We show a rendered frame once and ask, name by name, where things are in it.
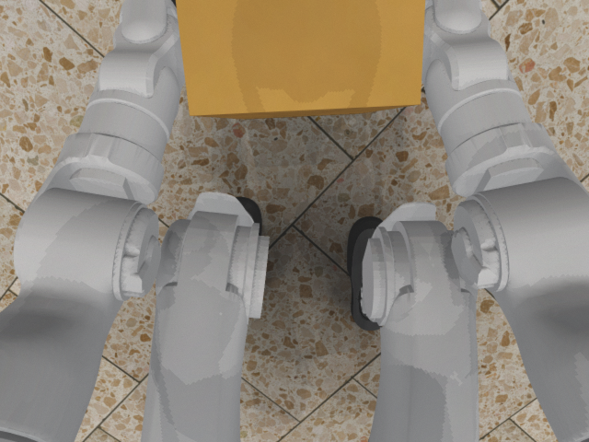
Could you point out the right robot forearm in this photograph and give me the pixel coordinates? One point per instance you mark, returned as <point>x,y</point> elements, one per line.
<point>477,107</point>

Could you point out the left robot forearm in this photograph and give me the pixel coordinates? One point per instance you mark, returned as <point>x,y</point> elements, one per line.
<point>120,144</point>

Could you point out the left robot foot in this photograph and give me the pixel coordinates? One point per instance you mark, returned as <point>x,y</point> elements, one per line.
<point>252,208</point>

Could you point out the robot right upper arm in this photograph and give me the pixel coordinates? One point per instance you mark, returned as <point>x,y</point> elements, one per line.
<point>528,244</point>

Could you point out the robot left upper arm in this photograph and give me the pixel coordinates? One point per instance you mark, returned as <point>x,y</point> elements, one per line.
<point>80,255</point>

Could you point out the carton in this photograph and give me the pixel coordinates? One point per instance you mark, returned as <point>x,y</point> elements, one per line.
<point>259,59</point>

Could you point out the left robot thigh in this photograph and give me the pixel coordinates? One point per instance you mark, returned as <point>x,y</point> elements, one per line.
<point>200,330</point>

